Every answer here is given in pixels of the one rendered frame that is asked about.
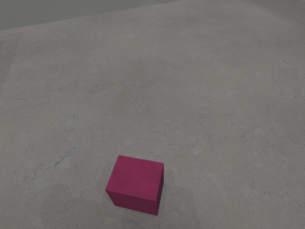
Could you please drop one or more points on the carton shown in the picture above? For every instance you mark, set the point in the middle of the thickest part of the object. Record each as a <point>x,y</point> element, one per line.
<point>136,184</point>

